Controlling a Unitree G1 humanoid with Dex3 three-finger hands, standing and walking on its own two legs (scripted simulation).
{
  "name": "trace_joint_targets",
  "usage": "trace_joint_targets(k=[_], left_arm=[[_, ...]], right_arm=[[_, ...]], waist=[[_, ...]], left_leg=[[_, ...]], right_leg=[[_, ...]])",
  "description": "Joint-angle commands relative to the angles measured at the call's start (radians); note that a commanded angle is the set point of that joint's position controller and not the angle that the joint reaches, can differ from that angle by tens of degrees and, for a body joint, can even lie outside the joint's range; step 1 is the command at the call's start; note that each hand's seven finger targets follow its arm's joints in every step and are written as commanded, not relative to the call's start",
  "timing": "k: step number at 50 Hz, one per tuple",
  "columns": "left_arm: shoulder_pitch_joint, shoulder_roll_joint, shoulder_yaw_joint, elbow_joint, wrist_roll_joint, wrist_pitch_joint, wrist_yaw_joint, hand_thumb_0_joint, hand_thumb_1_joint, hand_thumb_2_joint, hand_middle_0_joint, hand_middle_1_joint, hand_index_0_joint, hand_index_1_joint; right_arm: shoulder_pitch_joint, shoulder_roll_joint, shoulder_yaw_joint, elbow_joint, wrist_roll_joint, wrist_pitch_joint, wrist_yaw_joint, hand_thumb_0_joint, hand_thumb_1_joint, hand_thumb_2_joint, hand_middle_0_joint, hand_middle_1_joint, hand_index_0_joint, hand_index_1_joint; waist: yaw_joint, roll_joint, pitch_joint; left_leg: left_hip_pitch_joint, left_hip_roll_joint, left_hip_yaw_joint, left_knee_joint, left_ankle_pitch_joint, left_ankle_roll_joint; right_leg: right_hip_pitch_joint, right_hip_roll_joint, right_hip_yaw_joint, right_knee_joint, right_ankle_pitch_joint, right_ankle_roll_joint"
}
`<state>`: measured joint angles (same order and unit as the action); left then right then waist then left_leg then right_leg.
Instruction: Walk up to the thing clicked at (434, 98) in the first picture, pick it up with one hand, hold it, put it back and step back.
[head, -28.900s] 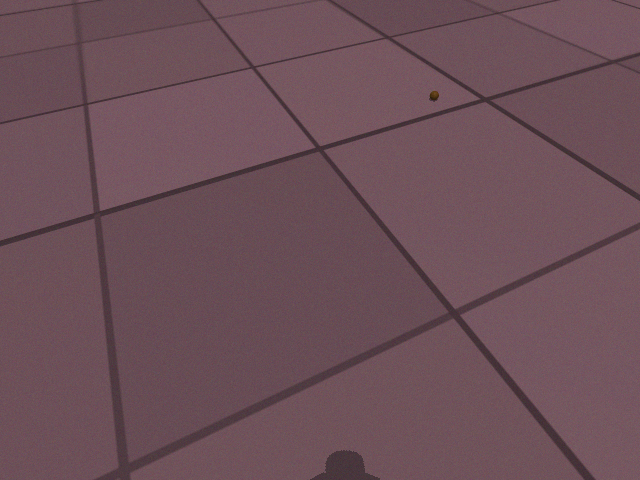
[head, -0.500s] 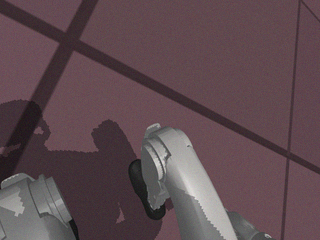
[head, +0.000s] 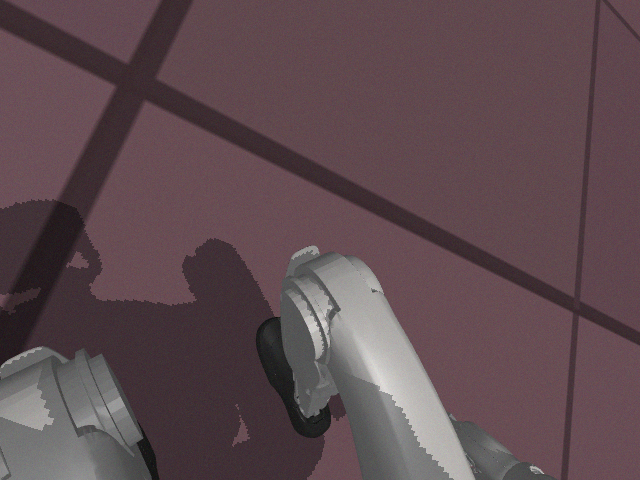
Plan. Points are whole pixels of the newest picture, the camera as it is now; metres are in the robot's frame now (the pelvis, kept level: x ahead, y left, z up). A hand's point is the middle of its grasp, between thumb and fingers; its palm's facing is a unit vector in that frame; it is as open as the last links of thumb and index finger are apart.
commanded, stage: open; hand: left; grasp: from above
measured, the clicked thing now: out of the picture +0.48 +0.33 -0.28
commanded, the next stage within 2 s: withdraw in 0.24 s
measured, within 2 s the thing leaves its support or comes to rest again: neither
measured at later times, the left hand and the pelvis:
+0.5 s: hand out of the picture +0.47 +0.32 -0.24, palm faces -0.41 -0.15 -0.90, open 14.1 cm; pelvis +0.00 +0.00 +0.00, yaw +0 degrees
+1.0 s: hand out of the picture +0.44 +0.34 -0.07, palm faces -0.51 -0.15 -0.85, open 14.0 cm; pelvis -0.01 -0.01 +0.06, yaw +7 degrees
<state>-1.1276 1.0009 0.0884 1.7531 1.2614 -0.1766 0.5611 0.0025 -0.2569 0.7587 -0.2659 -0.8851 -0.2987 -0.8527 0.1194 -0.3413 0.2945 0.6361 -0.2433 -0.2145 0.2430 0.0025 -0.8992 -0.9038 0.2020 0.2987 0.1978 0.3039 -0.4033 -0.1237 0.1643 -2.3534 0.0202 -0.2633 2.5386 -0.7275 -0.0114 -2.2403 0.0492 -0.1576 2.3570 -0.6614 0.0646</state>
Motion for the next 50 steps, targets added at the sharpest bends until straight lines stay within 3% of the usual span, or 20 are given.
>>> trace_joint_targets(k=[1, 4, 5, 7, 8, 11, 13, 16, 18, 21, 24, 26, 27, 31, 33, 38, 41, 43, 46, 50], left_arm=[[-0.274, 0.216, 0.012, -0.132, 0.002, -0.019, 0.045, 0.000, -0.434, 0.903, -0.129, -0.979, -0.138, -0.969], [-0.241, 0.202, 0.000, -0.078, 0.007, -0.024, 0.044, 0.000, -0.459, 0.926, -0.096, -1.001, -0.106, -0.990], [-0.258, 0.220, 0.006, -0.114, 0.007, -0.028, 0.051, 0.000, -0.474, 0.937, -0.090, -1.000, -0.095, -0.994], [-0.273, 0.192, -0.032, -0.120, 0.007, -0.027, 0.052, 0.000, -0.505, 0.959, -0.071, -1.029, -0.075, -1.024], [-0.300, 0.229, -0.004, -0.177, 0.005, -0.031, 0.058, 0.000, -0.512, 0.971, -0.070, -1.019, -0.069, -1.020], [-0.254, 0.195, -0.026, -0.123, 0.008, -0.018, 0.061, 0.000, -0.500, 0.971, -0.062, -1.029, -0.065, -1.024], [-0.253, 0.202, -0.010, -0.115, 0.012, -0.008, 0.064, 0.000, -0.498, 0.957, -0.052, -1.031, -0.060, -1.021], [-0.269, 0.204, -0.005, -0.168, -0.001, 0.005, 0.066, 0.000, -0.510, 0.967, -0.047, -1.020, -0.050, -1.016], [-0.235, 0.169, -0.021, -0.112, -0.007, 0.014, 0.055, 0.000, -0.540, 0.988, -0.061, -1.031, -0.077, -1.015], [-0.300, 0.214, 0.002, -0.244, -0.021, 0.013, 0.055, 0.000, -0.546, 0.993, -0.060, -1.029, -0.073, -1.016], [-0.252, 0.184, -0.001, -0.257, -0.017, 0.026, 0.050, 0.000, -0.556, 1.000, -0.064, -1.023, -0.069, -1.016], [-0.271, 0.189, 0.019, -0.362, -0.020, 0.032, 0.040, 0.000, -0.558, 1.004, -0.066, -1.017, -0.067, -1.016], [-0.262, 0.215, 0.053, -0.437, -0.033, 0.038, 0.037, 0.000, -0.559, 1.010, -0.067, -1.025, -0.067, -1.025], [-0.159, 0.156, 0.056, -0.558, -0.051, 0.087, -0.017, 0.000, -0.570, 1.027, -0.074, -1.019, -0.060, -1.032], [-0.172, 0.085, 0.022, -0.592, -0.079, 0.119, -0.068, 0.000, -0.567, 1.032, -0.074, -1.019, -0.058, -1.035], [-0.176, -0.045, -0.064, -0.542, -0.137, 0.171, -0.240, 0.000, -0.559, 1.043, -0.077, -1.029, -0.057, -1.050], [-0.203, -0.125, -0.121, -0.539, -0.165, 0.162, -0.353, 0.000, -0.545, 1.041, -0.079, -1.038, -0.062, -1.055], [-0.185, -0.143, -0.150, -0.525, -0.175, 0.146, -0.417, 0.000, -0.538, 1.039, -0.085, -1.033, -0.067, -1.051], [-0.199, -0.112, -0.146, -0.532, -0.175, 0.104, -0.469, 0.000, -0.522, 1.031, -0.089, -1.027, -0.074, -1.042], [-0.236, -0.053, -0.117, -0.536, -0.135, 0.032, -0.459, 0.000, -0.504, 1.012, -0.106, -1.002, -0.092, -1.017]], right_arm=[[0.197, -0.334, -0.093, 0.024, 0.010, -0.002, -0.017, 0.000, -0.893, -0.901, 0.201, 0.300, 0.201, 0.300], [0.197, -0.319, -0.084, 0.027, 0.004, -0.002, -0.016, 0.000, -0.890, -0.900, 0.201, 0.300, 0.201, 0.300], [0.196, -0.327, -0.086, 0.027, 0.005, 0.001, -0.020, 0.000, -0.891, -0.900, 0.201, 0.300, 0.201, 0.300], [0.188, -0.318, -0.083, 0.020, 0.003, -0.002, -0.020, 0.000, -0.892, -0.901, 0.201, 0.300, 0.201, 0.300], [0.197, -0.330, -0.089, 0.025, 0.005, -0.005, -0.021, 0.000, -0.892, -0.901, 0.201, 0.300, 0.201, 0.300], [0.194, -0.326, -0.089, 0.025, 0.005, -0.006, -0.016, 0.000, -0.890, -0.899, 0.201, 0.300, 0.201, 0.300], [0.212, -0.331, -0.093, 0.034, 0.003, -0.009, -0.012, 0.000, -0.889, -0.898, 0.201, 0.300, 0.201, 0.300], [0.203, -0.327, -0.094, 0.030, 0.007, -0.009, -0.011, 0.000, -0.887, -0.898, 0.201, 0.300, 0.201, 0.300], [0.204, -0.329, -0.093, 0.029, 0.006, -0.012, -0.003, 0.000, -0.903, -0.900, 0.200, 0.300, 0.200, 0.300], [0.202, -0.325, -0.101, 0.025, 0.017, -0.010, -0.009, 0.000, -0.904, -0.901, 0.200, 0.300, 0.200, 0.300], [0.205, -0.311, -0.112, 0.028, 0.020, -0.010, 0.001, 0.000, -0.907, -0.902, 0.200, 0.300, 0.200, 0.300], [0.212, -0.308, -0.136, 0.029, 0.028, -0.006, 0.004, 0.000, -0.907, -0.903, 0.200, 0.300, 0.200, 0.300], [0.208, -0.308, -0.156, 0.019, 0.038, -0.001, 0.005, 0.000, -0.906, -0.904, 0.200, 0.300, 0.200, 0.300], [0.204, -0.272, -0.206, 0.012, 0.072, 0.038, 0.015, 0.000, -0.907, -0.906, 0.200, 0.300, 0.200, 0.300], [0.212, -0.257, -0.231, 0.020, 0.094, 0.066, 0.018, 0.000, -0.906, -0.906, 0.200, 0.300, 0.200, 0.300], [0.260, -0.242, -0.278, 0.026, 0.126, 0.141, -0.005, 0.000, -0.907, -0.907, 0.200, 0.300, 0.200, 0.300], [0.276, -0.243, -0.290, 0.024, 0.144, 0.177, -0.035, 0.000, -0.905, -0.906, 0.200, 0.300, 0.200, 0.300], [0.273, -0.238, -0.289, 0.012, 0.152, 0.195, -0.063, 0.000, -0.904, -0.906, 0.200, 0.300, 0.200, 0.300], [0.266, -0.221, -0.279, 0.001, 0.151, 0.214, -0.110, 0.000, -0.902, -0.905, 0.200, 0.300, 0.200, 0.300], [0.259, -0.211, -0.255, -0.009, 0.146, 0.229, -0.145, 0.000, -0.902, -0.904, 0.200, 0.300, 0.200, 0.300]], waist=[[-0.047, 0.538, -0.666], [-0.063, 0.492, -0.613], [-0.052, 0.504, -0.637], [-0.051, 0.533, -0.635], [-0.038, 0.551, -0.668], [-0.045, 0.542, -0.665], [-0.049, 0.545, -0.664], [-0.025, 0.598, -0.720], [-0.051, 0.545, -0.646], [-0.007, 0.608, -0.730], [-0.008, 0.628, -0.759], [0.013, 0.669, -0.816], [0.050, 0.704, -0.883], [0.120, 0.733, -0.978], [0.125, 0.688, -0.975], [0.084, 0.449, -0.826], [0.071, 0.388, -0.770], [0.065, 0.301, -0.730], [0.077, 0.236, -0.704], [0.102, 0.275, -0.739]], left_leg=[[0.512, 0.030, 0.100, -0.262, 0.245, 0.013], [0.457, 0.028, 0.113, -0.247, 0.212, 0.022], [0.469, 0.029, 0.111, -0.255, 0.218, 0.020], [0.486, 0.029, 0.117, -0.258, 0.221, 0.018], [0.507, 0.030, 0.109, -0.262, 0.242, 0.014], [0.514, 0.035, 0.110, -0.256, 0.261, 0.011], [0.516, 0.032, 0.105, -0.256, 0.273, 0.011], [0.574, 0.035, 0.100, -0.271, 0.332, 0.002], [0.502, 0.032, 0.108, -0.263, 0.289, 0.012], [0.550, 0.031, 0.114, -0.277, 0.306, 0.007], [0.576, 0.033, 0.118, -0.273, 0.314, 0.004], [0.604, 0.029, 0.123, -0.284, 0.320, 0.000], [0.632, 0.028, 0.124, -0.303, 0.336, -0.004], [0.629, 0.016, 0.169, -0.330, 0.347, 0.002], [0.595, 0.013, 0.178, -0.355, 0.313, 0.011], [0.488, 0.003, 0.177, -0.415, 0.212, 0.036], [0.483, -0.007, 0.162, -0.469, 0.146, 0.038], [0.463, -0.012, 0.167, -0.473, 0.126, 0.044], [0.421, -0.023, 0.193, -0.454, 0.137, 0.047], [0.459, -0.026, 0.198, -0.444, 0.179, 0.041]], right_leg=[[0.361, 0.041, -0.116, -0.180, 0.267, -0.084], [0.369, 0.044, -0.113, -0.196, 0.250, -0.077], [0.374, 0.045, -0.111, -0.201, 0.252, -0.079], [0.385, 0.046, -0.103, -0.199, 0.262, -0.083], [0.372, 0.045, -0.116, -0.192, 0.270, -0.083], [0.382, 0.050, -0.114, -0.184, 0.290, -0.083], [0.376, 0.043, -0.119, -0.181, 0.297, -0.082], [0.378, 0.043, -0.120, -0.172, 0.335, -0.087], [0.372, 0.047, -0.119, -0.184, 0.306, -0.083], [0.384, 0.045, -0.109, -0.188, 0.316, -0.088], [0.380, 0.043, -0.109, -0.175, 0.325, -0.092], [0.367, 0.037, -0.104, -0.172, 0.326, -0.095], [0.373, 0.035, -0.100, -0.173, 0.333, -0.099], [0.390, 0.034, -0.061, -0.200, 0.342, -0.104], [0.363, 0.031, -0.047, -0.222, 0.318, -0.104], [0.372, 0.028, -0.017, -0.316, 0.224, -0.101], [0.366, 0.016, -0.013, -0.352, 0.157, -0.108], [0.390, 0.013, -0.005, -0.384, 0.130, -0.107], [0.446, 0.009, 0.021, -0.414, 0.112, -0.108], [0.414, -0.002, 0.023, -0.394, 0.139, -0.111]])
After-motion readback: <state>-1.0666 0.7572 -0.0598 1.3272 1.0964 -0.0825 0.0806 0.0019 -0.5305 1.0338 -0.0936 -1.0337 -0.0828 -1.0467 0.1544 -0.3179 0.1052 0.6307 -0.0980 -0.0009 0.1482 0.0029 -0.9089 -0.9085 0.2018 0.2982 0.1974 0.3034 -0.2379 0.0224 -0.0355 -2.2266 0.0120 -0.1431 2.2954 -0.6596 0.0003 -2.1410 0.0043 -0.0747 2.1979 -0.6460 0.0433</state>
